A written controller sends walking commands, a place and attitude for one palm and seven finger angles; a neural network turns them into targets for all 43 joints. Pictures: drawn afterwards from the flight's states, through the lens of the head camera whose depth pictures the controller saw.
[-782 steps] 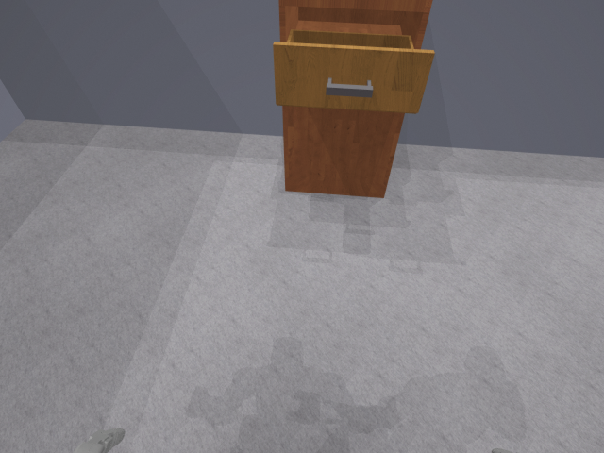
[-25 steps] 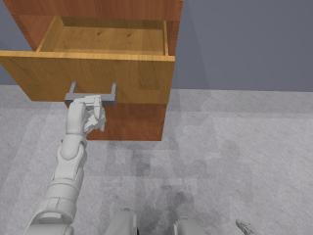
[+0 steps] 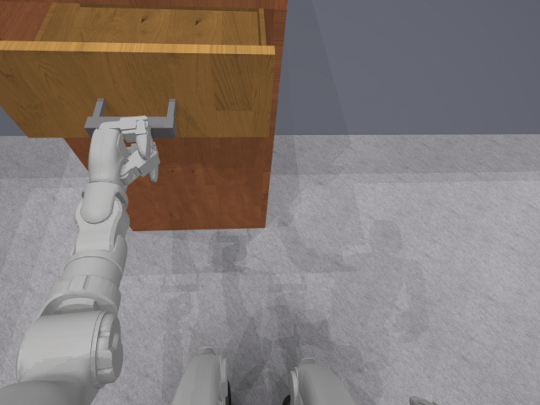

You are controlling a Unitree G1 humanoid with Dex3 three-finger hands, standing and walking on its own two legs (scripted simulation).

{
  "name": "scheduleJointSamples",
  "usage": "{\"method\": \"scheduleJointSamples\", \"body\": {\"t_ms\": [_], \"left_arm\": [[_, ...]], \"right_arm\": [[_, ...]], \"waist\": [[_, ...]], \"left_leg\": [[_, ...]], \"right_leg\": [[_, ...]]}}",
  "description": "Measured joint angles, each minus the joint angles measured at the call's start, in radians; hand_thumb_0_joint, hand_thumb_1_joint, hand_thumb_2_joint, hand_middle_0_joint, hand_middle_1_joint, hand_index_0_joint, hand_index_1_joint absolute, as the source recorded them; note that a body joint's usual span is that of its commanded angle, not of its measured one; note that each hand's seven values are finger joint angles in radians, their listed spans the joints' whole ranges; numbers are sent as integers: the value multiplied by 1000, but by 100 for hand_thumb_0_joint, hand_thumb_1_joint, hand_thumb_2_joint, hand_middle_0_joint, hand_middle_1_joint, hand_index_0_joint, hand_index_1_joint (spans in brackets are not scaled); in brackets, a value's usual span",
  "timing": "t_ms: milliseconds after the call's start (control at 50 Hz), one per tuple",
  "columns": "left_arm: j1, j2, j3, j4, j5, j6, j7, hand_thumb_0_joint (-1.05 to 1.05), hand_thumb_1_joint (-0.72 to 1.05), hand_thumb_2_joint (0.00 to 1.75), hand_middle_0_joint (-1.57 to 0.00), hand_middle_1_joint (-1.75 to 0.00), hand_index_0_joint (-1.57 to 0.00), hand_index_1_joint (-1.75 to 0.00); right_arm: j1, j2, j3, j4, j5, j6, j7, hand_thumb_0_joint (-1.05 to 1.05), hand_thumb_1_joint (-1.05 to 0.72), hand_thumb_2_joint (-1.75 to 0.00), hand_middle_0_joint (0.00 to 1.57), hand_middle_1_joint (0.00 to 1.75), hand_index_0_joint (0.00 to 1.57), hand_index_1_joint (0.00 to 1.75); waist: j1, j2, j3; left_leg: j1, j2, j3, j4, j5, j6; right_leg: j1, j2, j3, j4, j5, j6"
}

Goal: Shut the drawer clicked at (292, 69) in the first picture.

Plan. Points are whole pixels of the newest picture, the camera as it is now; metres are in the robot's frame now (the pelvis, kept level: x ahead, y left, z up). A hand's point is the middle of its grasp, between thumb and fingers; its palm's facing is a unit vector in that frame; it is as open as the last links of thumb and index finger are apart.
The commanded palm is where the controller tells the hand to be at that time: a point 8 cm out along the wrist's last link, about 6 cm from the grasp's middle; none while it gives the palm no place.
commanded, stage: push the drawer shut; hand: left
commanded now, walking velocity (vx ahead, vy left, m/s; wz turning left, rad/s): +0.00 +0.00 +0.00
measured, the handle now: (134, 116) +0.54 +0.20 +0.06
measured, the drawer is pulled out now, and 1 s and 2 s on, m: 0.11 0.00 0.00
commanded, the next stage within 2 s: pull the fist back off the drawer in 1.22 s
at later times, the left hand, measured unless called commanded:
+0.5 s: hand (159, 127) +0.52 +0.16 +0.06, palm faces +0.01 -1.00 -0.05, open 2.9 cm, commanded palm +0.51 +0.20 +0.06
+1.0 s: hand (163, 101) +0.57 +0.16 +0.06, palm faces +0.01 -1.00 -0.05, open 3.0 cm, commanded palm +0.57 +0.19 +0.06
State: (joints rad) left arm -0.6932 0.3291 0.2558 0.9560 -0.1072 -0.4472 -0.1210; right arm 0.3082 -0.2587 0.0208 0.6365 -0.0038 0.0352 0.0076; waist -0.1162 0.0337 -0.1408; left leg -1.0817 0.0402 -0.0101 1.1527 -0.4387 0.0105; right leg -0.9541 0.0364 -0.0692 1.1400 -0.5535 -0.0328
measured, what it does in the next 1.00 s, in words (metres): stands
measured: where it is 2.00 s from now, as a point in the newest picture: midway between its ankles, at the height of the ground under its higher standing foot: outside the picture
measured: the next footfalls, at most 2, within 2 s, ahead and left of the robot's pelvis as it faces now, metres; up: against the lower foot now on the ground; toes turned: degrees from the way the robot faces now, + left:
none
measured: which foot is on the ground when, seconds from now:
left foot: down 0.00-1.00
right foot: down 0.00-1.00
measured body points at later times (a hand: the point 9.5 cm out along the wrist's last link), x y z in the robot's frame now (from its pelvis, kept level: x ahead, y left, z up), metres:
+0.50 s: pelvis +0.00 +0.00 -0.01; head +0.14 +0.02 +0.42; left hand +0.51 +0.21 +0.07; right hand +0.01 -0.26 -0.12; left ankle +0.05 +0.11 -0.64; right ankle -0.01 -0.10 -0.64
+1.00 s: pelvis +0.00 +0.01 -0.02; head +0.17 +0.03 +0.40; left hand +0.57 +0.21 +0.07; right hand -0.04 -0.25 -0.12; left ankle +0.05 +0.11 -0.64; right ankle -0.01 -0.10 -0.64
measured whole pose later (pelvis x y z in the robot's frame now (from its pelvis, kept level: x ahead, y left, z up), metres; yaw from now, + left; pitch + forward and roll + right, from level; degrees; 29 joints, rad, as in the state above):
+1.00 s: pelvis +0.00 +0.01 -0.02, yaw -2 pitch +28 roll -5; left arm -1.12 0.55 0.38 1.27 0.02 -0.39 -0.11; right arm 0.40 -0.26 0.05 0.64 -0.05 0.08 0.04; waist -0.24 0.06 -0.12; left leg -1.27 0.06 -0.03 1.23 -0.46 0.02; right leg -1.12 0.06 -0.08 1.18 -0.55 -0.02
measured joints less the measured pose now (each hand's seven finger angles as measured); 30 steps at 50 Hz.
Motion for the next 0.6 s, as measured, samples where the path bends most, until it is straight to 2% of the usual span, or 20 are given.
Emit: {"method": "scheduleJointSamples", "body": {"t_ms": [180,600], "left_arm": [[-88,45,43,89,13,-4,-19,-6,84,93,-140,-160,-141,-160],[-264,116,79,213,68,13,11,-5,87,95,-140,-160,-140,-160]], "right_arm": [[29,-4,1,8,-4,13,4,0,-91,-89,20,30,20,30],[50,-3,10,12,-29,25,21,0,-91,-89,20,30,20,30]], "waist": [[-19,4,4],[-66,13,8]], "left_leg": [[-32,7,-4,17,-5,-3],[-112,12,-10,47,-11,4]], "right_leg": [[-31,8,-2,13,-3,-4],[-103,13,-7,27,-1,2]]}}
